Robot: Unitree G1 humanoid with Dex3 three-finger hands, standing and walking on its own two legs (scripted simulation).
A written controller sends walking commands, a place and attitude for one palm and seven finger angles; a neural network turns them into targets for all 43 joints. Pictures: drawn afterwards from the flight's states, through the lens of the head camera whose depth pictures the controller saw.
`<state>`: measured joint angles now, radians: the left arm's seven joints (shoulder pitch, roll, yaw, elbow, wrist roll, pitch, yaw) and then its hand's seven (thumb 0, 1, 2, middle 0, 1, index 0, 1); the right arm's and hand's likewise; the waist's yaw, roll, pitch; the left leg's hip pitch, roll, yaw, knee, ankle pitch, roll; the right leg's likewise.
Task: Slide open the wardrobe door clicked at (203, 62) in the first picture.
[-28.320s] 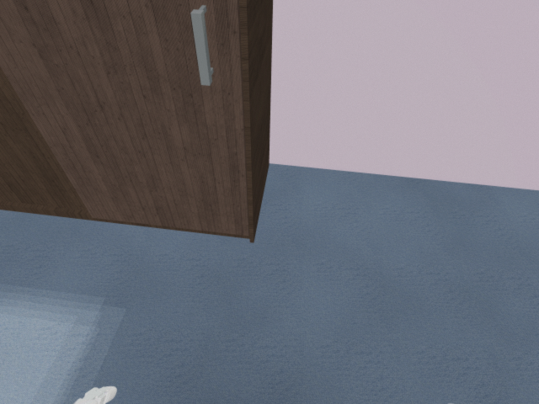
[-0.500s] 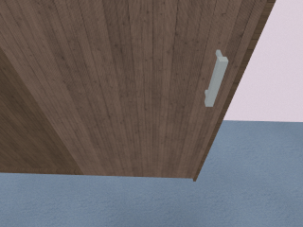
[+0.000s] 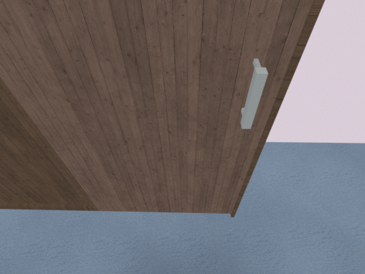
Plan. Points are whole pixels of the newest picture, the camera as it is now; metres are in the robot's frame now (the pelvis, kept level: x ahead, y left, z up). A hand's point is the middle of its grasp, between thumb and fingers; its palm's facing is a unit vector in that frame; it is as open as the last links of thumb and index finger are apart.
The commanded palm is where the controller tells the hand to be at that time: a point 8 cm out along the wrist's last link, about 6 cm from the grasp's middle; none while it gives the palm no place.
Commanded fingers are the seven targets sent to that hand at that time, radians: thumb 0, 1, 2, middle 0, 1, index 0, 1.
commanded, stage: look again from close up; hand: right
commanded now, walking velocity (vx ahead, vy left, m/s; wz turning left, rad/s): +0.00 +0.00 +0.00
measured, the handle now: (250, 95) +0.52 -0.15 +0.12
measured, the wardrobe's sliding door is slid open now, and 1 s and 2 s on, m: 0.00 0.00 0.00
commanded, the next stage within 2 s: raise the hand with hooked fingers in 0.86 s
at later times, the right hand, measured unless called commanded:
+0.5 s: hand out of the picture +0.06 -0.19 -0.17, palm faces +0.00 +0.97 -0.24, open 7.4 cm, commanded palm none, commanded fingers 0.00 -0.90 -0.90 0.20 0.30 0.20 0.30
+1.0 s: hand out of the picture +0.03 -0.17 -0.17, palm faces +0.08 +0.98 -0.19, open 7.4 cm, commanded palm +0.11 -0.22 -0.07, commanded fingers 0.00 -0.83 -0.87 0.20 0.34 0.20 0.34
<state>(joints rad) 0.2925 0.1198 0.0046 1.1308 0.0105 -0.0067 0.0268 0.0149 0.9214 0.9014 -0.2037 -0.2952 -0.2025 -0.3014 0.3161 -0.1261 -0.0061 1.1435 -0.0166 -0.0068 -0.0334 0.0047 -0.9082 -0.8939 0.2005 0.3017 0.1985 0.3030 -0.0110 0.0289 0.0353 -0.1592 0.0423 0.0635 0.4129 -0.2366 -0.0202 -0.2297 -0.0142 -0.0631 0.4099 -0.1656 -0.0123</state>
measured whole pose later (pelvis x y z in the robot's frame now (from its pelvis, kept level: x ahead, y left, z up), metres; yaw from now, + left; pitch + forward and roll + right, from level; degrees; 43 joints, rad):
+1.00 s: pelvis +0.02 +0.00 +0.00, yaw +1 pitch -1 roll +1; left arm 0.25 0.18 -0.01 1.05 0.00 -0.02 0.02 0.01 0.91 0.90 -0.20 -0.30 -0.20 -0.30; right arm 0.34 -0.15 -0.01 0.94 0.02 0.05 -0.04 0.01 -0.91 -0.89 0.20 0.30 0.20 0.30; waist -0.01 0.00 0.05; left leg -0.14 0.03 0.06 0.45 -0.28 -0.02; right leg -0.23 -0.03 -0.07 0.48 -0.23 -0.01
